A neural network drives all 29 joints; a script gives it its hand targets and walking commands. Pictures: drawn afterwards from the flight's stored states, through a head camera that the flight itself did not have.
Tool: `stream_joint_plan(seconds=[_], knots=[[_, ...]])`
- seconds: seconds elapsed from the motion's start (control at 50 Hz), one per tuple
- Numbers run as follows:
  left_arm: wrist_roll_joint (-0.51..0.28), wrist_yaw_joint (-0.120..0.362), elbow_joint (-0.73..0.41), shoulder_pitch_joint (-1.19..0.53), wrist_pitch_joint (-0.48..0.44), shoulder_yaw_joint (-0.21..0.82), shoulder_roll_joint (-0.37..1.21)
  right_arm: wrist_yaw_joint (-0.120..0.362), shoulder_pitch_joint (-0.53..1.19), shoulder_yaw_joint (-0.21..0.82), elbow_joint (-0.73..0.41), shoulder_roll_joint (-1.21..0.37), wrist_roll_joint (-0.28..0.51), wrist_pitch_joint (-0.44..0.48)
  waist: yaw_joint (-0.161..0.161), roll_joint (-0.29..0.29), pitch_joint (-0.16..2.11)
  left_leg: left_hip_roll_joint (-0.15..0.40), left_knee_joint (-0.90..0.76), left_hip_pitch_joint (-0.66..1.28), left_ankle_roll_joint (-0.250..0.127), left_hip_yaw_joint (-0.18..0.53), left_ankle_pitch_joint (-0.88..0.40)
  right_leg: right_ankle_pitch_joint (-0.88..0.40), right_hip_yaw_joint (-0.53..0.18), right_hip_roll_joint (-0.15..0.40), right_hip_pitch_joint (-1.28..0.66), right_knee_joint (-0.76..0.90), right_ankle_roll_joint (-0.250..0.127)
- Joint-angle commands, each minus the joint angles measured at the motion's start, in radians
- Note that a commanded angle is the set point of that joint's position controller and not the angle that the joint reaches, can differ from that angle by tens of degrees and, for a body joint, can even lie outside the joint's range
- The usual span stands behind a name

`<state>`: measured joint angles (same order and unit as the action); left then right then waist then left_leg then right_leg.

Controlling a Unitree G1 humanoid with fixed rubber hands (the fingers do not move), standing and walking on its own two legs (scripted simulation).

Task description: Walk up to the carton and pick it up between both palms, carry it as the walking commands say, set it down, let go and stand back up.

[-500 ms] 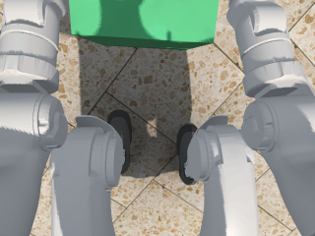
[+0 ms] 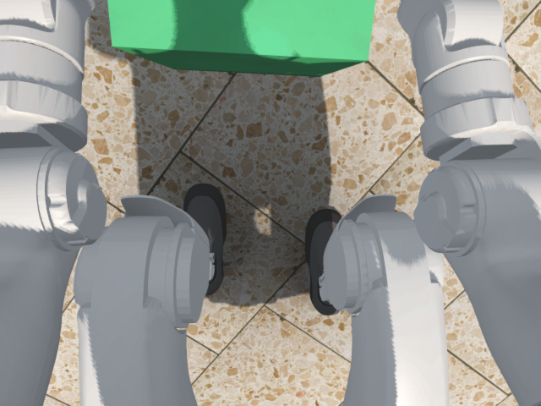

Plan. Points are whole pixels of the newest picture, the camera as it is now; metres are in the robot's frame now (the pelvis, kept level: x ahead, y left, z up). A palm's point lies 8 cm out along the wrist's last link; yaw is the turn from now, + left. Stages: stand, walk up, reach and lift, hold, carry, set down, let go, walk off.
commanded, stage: set down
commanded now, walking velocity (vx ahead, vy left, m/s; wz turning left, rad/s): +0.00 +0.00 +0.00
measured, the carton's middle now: out of the picture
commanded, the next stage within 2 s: none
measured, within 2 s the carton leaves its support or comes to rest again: neither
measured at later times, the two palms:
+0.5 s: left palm out of the picture +0.55 +0.22 -0.16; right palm out of the picture +0.57 -0.11 -0.16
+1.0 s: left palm out of the picture +0.56 +0.25 -0.13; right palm out of the picture +0.59 -0.14 -0.13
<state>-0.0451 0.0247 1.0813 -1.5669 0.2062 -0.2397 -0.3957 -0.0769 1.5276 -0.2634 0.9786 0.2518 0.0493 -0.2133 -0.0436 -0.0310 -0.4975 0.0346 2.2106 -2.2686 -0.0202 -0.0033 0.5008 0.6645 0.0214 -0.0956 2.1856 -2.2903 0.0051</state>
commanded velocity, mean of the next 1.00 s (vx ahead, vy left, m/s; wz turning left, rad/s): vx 0.00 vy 0.00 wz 0.00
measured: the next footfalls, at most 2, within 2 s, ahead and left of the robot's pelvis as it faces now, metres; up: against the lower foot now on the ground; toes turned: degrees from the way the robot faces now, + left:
none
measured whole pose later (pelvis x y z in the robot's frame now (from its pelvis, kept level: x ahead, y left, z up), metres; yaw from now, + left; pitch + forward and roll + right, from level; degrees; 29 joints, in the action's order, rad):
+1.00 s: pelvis +0.00 +0.00 +0.01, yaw +1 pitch +34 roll -1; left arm -0.22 -0.07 1.15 -1.57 0.09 -0.14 -0.48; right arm -0.13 1.55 -0.06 1.04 0.39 0.22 -0.13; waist -0.03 -0.01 -0.45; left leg 0.01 2.17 -2.27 -0.02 -0.01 0.49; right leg 0.67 0.01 -0.08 2.17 -2.25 0.02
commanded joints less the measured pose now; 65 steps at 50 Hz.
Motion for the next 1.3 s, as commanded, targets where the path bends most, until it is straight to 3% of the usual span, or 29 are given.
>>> stream_joint_plan(seconds=[0.0, 0.2, 0.32, 0.4, 0.5, 0.54, 0.58, 0.72, 0.84, 0.98, 1.04, 1.16, 1.28], knots=[[-0.067, 0.238, -0.091, -0.421, -0.006, 0.237, 0.856, 0.239, 0.518, 0.303, -0.090, -0.826, 0.064, 0.007, -0.041, -0.036, 0.992, -0.084, -0.098, 0.593, -0.011, -0.024, -0.203, -0.190, 0.011, -0.031, -0.324, 0.226, -0.011], [-0.053, 0.227, -0.073, -0.400, -0.016, 0.210, 0.781, 0.224, 0.503, 0.280, -0.079, -0.736, 0.047, 0.019, -0.035, -0.037, 0.976, -0.080, -0.095, 0.608, -0.006, -0.020, -0.192, -0.188, 0.009, -0.028, -0.351, 0.224, -0.004], [-0.038, 0.184, -0.054, -0.386, -0.039, 0.170, 0.639, 0.190, 0.491, 0.244, -0.077, -0.584, 0.037, 0.048, -0.032, -0.026, 1.012, -0.077, -0.092, 0.650, 0.000, -0.018, -0.221, -0.217, 0.009, -0.027, -0.380, 0.219, 0.007], [-0.017, 0.113, -0.028, -0.358, -0.068, 0.104, 0.427, 0.134, 0.444, 0.185, -0.054, -0.374, 0.021, 0.075, -0.035, -0.014, 1.057, -0.074, -0.092, 0.693, 0.010, -0.018, -0.249, -0.241, 0.008, -0.024, -0.407, 0.219, 0.019], [-0.040, -0.050, 0.023, -0.271, -0.121, 0.018, -0.055, -0.010, 0.341, 0.105, -0.008, 0.120, 0.040, 0.111, -0.031, 0.018, 1.155, -0.066, -0.098, 0.789, 0.027, -0.005, -0.320, -0.272, 0.009, -0.003, -0.416, 0.245, 0.035], [-0.077, -0.095, 0.043, -0.283, -0.136, 0.021, -0.135, -0.047, 0.333, 0.115, 0.029, 0.185, 0.076, 0.120, -0.030, 0.031, 1.199, -0.063, -0.102, 0.812, 0.027, 0.006, -0.344, -0.283, 0.006, 0.005, -0.404, 0.246, 0.038], [-0.108, -0.111, 0.040, -0.323, -0.149, 0.041, -0.172, -0.056, 0.340, 0.129, 0.055, 0.208, 0.104, 0.125, -0.026, 0.038, 1.244, -0.057, -0.101, 0.825, 0.026, 0.009, -0.365, -0.298, 0.005, 0.013, -0.402, 0.240, 0.036], [-0.172, -0.099, 0.083, -0.303, -0.162, 0.092, -0.183, -0.040, 0.323, 0.180, 0.107, 0.227, 0.158, 0.134, -0.011, 0.032, 1.257, -0.037, -0.105, 0.800, 0.022, 0.022, -0.384, -0.301, 0.000, 0.039, -0.341, 0.233, 0.030], [-0.176, -0.081, 0.089, -0.296, -0.157, 0.091, -0.199, -0.028, 0.339, 0.190, 0.070, 0.237, 0.161, 0.128, -0.011, 0.006, 1.256, -0.027, -0.117, 0.771, 0.013, 0.025, -0.344, -0.272, -0.004, 0.050, -0.344, 0.238, 0.029], [-0.177, -0.108, -0.123, -0.316, -0.118, 0.086, -0.274, -0.069, 0.350, 0.193, -0.125, 0.280, 0.181, 0.082, -0.016, 0.030, 1.681, -0.054, -0.145, 1.021, 0.011, -0.010, -0.449, -0.359, 0.026, 0.027, -0.545, 0.284, 0.027], [-0.166, -0.110, -0.129, -0.292, -0.086, 0.079, -0.250, -0.078, 0.309, 0.181, -0.121, 0.258, 0.174, 0.052, -0.014, 0.038, 1.616, -0.060, -0.190, 0.981, 0.011, -0.016, -0.400, -0.322, 0.025, 0.025, -0.529, 0.334, 0.021], [-0.090, -0.076, -0.035, -0.153, -0.081, 0.009, -0.170, -0.056, 0.184, 0.114, -0.033, 0.192, 0.096, 0.057, -0.004, 0.036, 1.378, -0.059, -0.275, 0.804, 0.021, -0.015, -0.358, -0.312, 0.002, 0.023, -0.424, 0.409, 0.023], [-0.053, -0.067, -0.099, -0.155, -0.070, -0.027, -0.169, -0.051, 0.192, 0.073, -0.084, 0.193, 0.056, 0.044, -0.005, 0.031, 1.468, -0.069, -0.371, 0.831, 0.025, -0.033, -0.336, -0.309, 0.008, 0.008, -0.486, 0.497, 0.018]])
